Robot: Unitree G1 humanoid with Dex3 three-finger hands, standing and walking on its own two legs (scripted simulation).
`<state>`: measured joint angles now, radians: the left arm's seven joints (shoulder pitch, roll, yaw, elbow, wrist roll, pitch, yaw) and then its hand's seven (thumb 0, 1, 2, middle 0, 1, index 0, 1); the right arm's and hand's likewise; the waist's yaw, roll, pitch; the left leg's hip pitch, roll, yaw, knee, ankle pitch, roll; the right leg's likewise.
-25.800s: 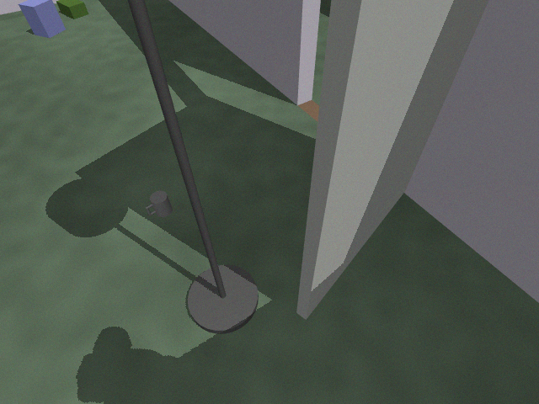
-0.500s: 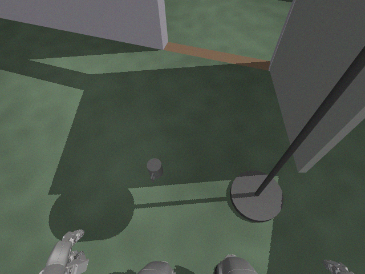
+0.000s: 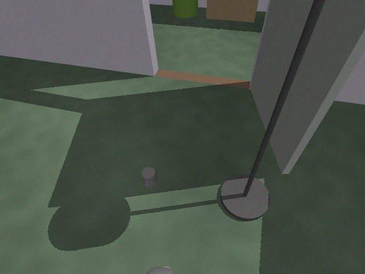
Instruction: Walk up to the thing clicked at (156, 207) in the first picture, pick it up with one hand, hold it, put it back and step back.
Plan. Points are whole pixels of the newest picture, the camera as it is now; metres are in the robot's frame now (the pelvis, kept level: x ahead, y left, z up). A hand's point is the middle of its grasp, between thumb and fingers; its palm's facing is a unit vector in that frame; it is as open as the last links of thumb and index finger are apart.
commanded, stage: walk up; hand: left
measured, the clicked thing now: (148, 179) +0.73 +0.30 -0.71
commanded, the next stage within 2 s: stand in 0.86 s
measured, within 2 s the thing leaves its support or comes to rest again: neither
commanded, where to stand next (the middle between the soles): +0.37 +0.03 m, yaw +4 degrees
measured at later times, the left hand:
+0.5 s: hand out of the picture +0.09 +0.27 -0.14, palm faces +0.07 -0.94 -0.35, open 7.4 cm
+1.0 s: hand out of the picture +0.06 +0.27 -0.14, palm faces +0.07 -0.94 -0.34, open 7.4 cm
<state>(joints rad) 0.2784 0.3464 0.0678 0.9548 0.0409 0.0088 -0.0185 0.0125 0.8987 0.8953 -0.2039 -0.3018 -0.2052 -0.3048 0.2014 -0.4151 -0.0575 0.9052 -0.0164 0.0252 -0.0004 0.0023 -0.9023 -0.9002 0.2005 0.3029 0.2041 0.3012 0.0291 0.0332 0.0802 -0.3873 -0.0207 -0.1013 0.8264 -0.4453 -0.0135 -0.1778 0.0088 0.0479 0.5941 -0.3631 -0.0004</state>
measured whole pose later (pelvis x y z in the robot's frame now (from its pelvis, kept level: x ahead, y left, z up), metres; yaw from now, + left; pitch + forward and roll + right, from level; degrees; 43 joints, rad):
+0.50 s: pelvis +0.01 +0.01 +0.01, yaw +4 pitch -3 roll +0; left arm 0.14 0.35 0.05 1.00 0.02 -0.02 -0.02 0.01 0.90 0.90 -0.20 -0.30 -0.21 -0.30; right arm 0.20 -0.37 -0.04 1.01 -0.03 -0.03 0.01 0.00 -0.90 -0.90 0.20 0.30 0.20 0.30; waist 0.00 0.00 0.05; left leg -0.21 -0.02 -0.06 0.54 -0.26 0.00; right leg -0.14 -0.03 -0.02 0.53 -0.33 0.01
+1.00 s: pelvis +0.01 +0.01 +0.02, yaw +4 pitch -2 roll +0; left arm 0.11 0.35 0.02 1.11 0.00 -0.01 -0.01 0.01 0.90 0.90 -0.20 -0.30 -0.20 -0.30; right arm 0.05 -0.34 -0.01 1.06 -0.01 -0.02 0.00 0.00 -0.90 -0.90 0.20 0.30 0.20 0.30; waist 0.02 0.00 0.09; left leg -0.16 -0.01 -0.06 0.41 -0.20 0.00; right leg -0.08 -0.02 -0.02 0.38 -0.25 0.02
